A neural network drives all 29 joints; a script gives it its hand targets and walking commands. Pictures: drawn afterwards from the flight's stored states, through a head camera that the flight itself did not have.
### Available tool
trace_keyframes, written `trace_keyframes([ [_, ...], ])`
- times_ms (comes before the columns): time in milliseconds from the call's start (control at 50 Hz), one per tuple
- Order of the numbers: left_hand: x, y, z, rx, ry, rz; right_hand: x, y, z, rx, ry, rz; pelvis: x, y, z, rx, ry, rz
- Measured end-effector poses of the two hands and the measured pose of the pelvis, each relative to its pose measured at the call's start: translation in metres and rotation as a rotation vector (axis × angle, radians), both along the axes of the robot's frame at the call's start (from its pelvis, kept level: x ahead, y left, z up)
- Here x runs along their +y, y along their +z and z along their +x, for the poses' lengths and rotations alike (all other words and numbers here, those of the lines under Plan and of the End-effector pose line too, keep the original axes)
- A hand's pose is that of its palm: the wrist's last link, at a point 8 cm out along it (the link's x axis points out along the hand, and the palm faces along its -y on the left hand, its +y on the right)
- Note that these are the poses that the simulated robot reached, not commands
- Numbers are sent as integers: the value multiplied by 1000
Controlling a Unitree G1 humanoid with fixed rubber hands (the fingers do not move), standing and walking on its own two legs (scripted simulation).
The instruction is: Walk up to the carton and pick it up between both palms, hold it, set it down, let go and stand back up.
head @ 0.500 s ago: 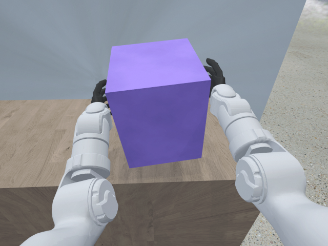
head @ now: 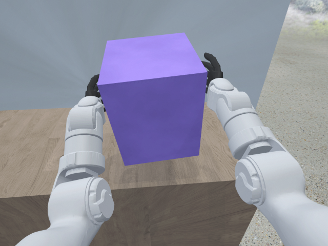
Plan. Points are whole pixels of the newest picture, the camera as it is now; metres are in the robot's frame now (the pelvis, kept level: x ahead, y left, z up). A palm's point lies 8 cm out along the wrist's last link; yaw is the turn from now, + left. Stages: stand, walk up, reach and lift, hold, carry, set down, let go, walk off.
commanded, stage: reach and lift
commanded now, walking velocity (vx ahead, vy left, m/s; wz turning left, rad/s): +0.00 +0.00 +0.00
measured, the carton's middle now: (154, 99) +0.42 +0.02 +0.23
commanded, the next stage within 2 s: hold in 0.86 s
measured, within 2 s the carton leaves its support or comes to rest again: neither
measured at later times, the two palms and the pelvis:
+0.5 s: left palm (95, 99) +0.39 +0.16 +0.25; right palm (216, 81) +0.40 -0.12 +0.29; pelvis +0.01 +0.00 +0.00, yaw +0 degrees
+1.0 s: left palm (91, 91) +0.38 +0.16 +0.28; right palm (220, 71) +0.38 -0.12 +0.32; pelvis +0.01 +0.00 +0.00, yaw +0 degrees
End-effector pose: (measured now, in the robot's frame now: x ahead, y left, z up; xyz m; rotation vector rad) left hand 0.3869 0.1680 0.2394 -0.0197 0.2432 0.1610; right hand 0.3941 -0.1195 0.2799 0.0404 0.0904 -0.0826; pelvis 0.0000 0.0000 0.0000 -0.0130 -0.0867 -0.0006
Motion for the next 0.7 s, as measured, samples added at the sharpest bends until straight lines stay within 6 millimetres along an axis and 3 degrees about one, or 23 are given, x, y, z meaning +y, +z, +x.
trace_keyframes([
  [380, -4, 2, 4, 27, -7, 4, -4, -1, 3, 32, -8, 17, 0, 0, 4, 5, 1, 0],
  [700, -2, 18, 0, 15, -4, 3, -3, 15, 0, 25, -4, 24, 0, 0, 6, 8, 1, 0],
])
